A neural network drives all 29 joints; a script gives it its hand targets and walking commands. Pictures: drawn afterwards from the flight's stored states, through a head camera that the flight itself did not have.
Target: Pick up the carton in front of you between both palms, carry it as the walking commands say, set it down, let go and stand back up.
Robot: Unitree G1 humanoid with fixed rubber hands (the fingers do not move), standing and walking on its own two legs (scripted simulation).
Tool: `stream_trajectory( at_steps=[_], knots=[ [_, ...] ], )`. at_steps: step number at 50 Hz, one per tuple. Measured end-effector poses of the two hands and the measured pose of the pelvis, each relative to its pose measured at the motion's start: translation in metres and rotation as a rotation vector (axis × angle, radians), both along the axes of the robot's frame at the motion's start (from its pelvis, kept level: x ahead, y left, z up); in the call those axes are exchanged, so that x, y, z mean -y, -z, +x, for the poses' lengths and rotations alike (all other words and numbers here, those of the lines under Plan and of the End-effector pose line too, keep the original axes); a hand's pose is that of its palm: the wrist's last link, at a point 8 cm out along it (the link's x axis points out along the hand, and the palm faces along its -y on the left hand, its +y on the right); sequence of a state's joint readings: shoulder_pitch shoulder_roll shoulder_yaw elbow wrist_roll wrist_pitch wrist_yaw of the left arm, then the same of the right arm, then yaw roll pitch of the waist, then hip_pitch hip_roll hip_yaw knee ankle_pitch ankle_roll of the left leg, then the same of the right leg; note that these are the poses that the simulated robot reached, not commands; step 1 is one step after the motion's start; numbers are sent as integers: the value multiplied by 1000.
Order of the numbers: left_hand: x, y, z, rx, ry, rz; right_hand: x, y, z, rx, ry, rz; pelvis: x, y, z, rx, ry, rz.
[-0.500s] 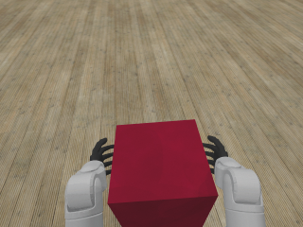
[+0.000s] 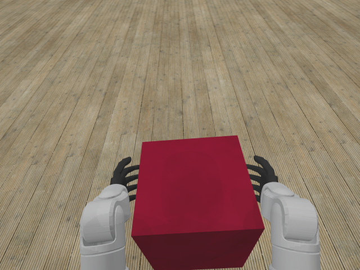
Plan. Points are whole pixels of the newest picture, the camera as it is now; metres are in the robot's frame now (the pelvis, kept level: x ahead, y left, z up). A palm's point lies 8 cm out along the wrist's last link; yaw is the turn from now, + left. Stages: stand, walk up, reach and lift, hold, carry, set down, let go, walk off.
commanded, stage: carry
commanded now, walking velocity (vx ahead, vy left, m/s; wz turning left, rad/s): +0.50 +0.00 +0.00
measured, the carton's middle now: (194, 207) +0.27 +0.00 +0.00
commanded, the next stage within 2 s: none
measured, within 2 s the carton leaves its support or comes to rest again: neither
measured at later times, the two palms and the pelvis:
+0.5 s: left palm (133, 96) +0.62 +0.17 +0.06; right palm (229, 95) +0.59 -0.13 +0.07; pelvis +0.34 +0.04 +0.00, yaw -5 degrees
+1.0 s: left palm (146, 56) +0.82 +0.15 +0.09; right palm (227, 55) +0.80 -0.15 +0.09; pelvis +0.54 +0.01 +0.00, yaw -1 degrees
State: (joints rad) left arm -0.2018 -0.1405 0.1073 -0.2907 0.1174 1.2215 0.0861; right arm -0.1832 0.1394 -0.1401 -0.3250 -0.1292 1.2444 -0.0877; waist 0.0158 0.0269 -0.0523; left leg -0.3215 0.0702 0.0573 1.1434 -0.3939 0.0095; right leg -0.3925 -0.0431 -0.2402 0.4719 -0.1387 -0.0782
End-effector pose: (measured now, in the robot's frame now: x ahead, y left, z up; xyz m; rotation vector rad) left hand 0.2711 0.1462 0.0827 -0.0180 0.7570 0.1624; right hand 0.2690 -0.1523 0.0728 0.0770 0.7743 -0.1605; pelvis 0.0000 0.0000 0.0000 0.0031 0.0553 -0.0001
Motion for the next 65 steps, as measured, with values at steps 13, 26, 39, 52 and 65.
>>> stream_trajectory(
  at_steps=[13, 26, 39, 52, 65],
  knots=[
    [5, -31, 168, 88, 25, -3, 5, -32, 161, 88, 14, -19, -2, -16, 167, -13, 25, 20],
    [-24, 23, 358, -49, 78, -57, -25, 6, 333, -50, 67, -73, -42, -2, 347, -3, 83, -14],
    [-14, -12, 476, 92, 39, -40, -14, -24, 464, 90, 25, -63, -21, -8, 472, 7, 54, -3],
    [-2, -6, 551, 37, 35, -14, -1, -11, 541, 37, 31, -30, -9, -1, 545, -22, 19, -21],
    [-22, -5, 551, 57, -5, -31, -21, -16, 553, 58, -12, -52, -17, 0, 552, -18, 6, -22]
  ],
)
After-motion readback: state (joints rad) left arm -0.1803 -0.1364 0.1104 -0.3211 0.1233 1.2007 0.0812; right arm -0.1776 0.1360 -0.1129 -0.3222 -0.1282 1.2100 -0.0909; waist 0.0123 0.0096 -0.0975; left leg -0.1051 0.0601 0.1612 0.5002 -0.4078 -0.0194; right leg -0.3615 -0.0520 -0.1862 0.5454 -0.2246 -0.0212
